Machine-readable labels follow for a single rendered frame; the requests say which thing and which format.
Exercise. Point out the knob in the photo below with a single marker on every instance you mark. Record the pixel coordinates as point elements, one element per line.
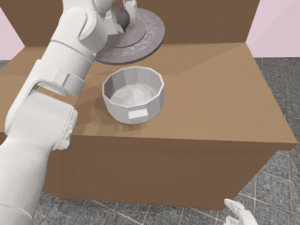
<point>122,17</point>

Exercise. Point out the lid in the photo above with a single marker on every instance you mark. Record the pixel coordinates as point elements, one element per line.
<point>140,40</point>

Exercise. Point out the left robot hand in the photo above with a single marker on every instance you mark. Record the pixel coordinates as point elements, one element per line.
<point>113,28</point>

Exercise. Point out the table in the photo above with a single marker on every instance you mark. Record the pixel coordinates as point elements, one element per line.
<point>218,126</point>

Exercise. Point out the right robot hand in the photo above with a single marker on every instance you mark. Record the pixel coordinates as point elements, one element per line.
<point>244,216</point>

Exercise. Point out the pot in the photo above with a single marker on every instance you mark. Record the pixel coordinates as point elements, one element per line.
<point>134,95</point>

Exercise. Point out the robot left upper arm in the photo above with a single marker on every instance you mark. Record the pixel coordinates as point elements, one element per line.
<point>42,124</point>

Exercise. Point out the robot left forearm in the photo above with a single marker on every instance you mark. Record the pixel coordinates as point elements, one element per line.
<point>81,33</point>

